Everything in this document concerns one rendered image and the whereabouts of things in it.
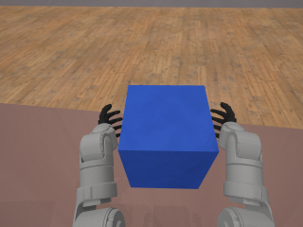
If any robot right upper arm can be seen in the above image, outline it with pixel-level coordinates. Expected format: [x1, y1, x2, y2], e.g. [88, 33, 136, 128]
[217, 206, 275, 227]

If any robot left forearm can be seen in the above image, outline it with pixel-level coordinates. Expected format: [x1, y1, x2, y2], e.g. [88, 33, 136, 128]
[72, 123, 118, 227]

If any robot right forearm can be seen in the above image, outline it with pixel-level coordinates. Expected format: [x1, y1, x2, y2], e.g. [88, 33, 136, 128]
[218, 121, 276, 227]

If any robot left upper arm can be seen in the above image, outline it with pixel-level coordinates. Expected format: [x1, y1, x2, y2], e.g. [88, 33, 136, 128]
[73, 207, 126, 227]

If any robot left hand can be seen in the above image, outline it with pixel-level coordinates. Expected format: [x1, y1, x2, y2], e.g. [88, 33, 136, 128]
[98, 104, 123, 138]

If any carton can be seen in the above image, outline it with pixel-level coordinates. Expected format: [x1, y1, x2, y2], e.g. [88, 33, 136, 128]
[117, 85, 219, 189]

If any robot right hand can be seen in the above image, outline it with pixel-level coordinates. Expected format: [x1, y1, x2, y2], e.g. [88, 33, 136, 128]
[210, 102, 237, 138]

